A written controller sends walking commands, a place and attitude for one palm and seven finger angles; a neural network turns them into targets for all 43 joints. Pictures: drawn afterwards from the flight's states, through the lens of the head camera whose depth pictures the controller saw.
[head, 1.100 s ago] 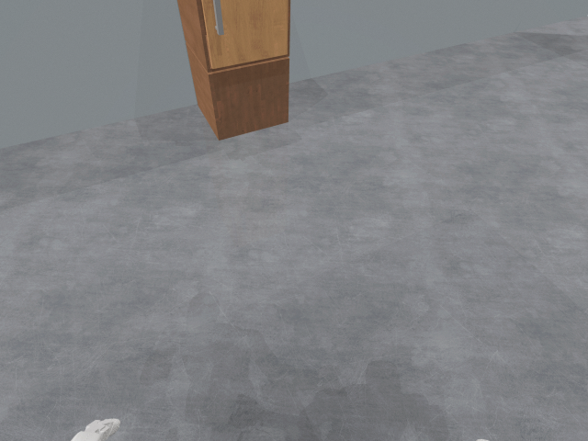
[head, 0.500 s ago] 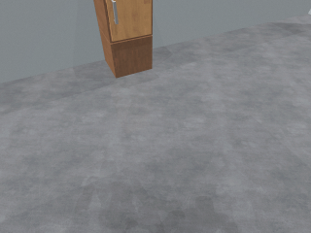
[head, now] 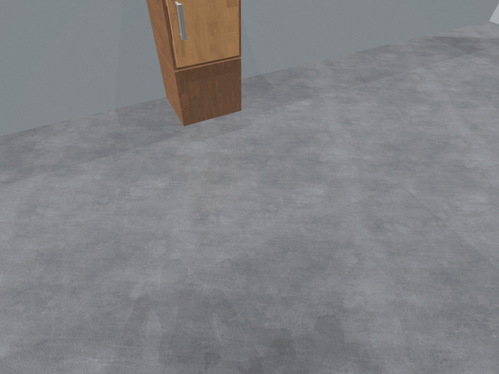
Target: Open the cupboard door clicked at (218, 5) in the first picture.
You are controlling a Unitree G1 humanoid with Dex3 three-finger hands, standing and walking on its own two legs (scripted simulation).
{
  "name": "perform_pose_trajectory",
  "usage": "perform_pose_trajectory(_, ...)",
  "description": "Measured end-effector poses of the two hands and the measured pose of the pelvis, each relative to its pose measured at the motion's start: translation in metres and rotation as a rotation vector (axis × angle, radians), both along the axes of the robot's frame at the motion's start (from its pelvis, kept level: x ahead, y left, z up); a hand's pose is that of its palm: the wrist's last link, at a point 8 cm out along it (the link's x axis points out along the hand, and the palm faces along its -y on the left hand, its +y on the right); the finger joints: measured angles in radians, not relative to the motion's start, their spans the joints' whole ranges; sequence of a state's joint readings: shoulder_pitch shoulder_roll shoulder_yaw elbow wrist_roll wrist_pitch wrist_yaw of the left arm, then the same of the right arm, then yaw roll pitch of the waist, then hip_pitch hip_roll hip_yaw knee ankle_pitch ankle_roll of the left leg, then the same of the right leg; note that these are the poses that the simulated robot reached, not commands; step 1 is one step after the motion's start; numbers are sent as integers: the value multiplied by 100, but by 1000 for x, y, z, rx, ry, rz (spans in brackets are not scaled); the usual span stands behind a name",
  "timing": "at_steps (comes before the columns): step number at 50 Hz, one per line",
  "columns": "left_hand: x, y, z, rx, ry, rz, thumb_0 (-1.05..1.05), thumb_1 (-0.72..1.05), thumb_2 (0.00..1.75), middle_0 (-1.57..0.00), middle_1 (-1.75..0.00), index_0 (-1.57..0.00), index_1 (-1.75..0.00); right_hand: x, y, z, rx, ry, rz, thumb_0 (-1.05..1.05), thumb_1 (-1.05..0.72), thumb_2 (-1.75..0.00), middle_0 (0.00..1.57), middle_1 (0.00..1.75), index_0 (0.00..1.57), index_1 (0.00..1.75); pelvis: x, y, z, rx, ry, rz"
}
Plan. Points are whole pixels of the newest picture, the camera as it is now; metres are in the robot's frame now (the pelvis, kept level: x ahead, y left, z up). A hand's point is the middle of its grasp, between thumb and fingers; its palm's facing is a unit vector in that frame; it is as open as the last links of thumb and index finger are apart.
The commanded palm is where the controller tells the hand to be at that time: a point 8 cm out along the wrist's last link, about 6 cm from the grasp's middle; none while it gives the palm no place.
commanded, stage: look at it before walking up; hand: left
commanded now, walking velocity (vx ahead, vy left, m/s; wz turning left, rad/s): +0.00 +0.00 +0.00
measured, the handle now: (180, 21) +1.72 +0.45 -0.10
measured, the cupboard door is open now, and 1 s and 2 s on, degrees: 0 0 0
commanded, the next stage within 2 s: walk to a spot facing it in 0.74 s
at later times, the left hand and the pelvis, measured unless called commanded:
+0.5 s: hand out of the picture +0.08 +0.25 -0.16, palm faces -0.03 -0.94 -0.33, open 7.4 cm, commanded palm none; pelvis +0.01 +0.00 +0.00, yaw +0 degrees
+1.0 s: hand out of the picture +0.08 +0.23 -0.17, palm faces -0.03 -0.95 -0.30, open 7.4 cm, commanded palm none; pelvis +0.03 +0.00 +0.00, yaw -1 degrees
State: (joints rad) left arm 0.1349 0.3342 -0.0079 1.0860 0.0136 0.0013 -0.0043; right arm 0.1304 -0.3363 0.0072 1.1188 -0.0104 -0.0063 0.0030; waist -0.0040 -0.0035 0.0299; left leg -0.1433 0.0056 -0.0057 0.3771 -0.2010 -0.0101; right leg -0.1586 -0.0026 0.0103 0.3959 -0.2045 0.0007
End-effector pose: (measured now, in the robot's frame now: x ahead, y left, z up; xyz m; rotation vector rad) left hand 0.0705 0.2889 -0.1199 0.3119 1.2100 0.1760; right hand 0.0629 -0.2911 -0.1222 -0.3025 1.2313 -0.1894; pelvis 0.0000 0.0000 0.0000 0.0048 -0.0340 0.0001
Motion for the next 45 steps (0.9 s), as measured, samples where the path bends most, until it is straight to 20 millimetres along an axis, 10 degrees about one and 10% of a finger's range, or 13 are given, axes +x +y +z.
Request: perform_pose_trajectory(45,11,3,1,8,7,9,1,90,90,-20,-30,-20,-30,29,2,4,-5,-23,19,1,-90,-90,20,30,21,30,13,1,1,-1,8,0)
